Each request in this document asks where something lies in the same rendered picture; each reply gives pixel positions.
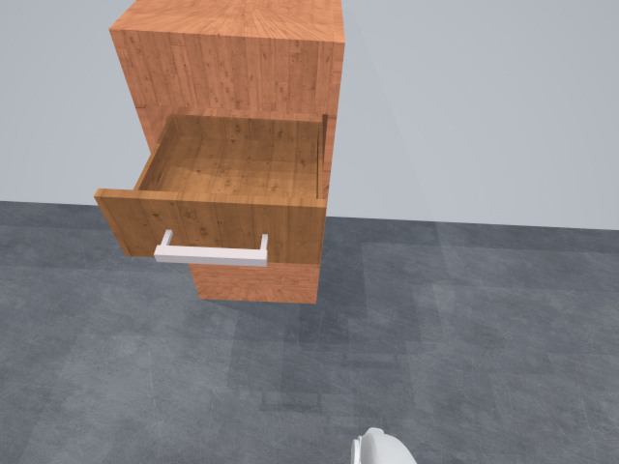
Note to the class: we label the cabinet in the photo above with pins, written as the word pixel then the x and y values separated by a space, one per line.
pixel 260 59

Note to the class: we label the right robot thigh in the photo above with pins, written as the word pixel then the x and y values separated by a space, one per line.
pixel 379 448

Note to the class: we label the handle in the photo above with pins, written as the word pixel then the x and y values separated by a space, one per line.
pixel 211 255

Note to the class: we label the drawer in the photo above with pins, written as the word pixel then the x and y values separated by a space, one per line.
pixel 223 182

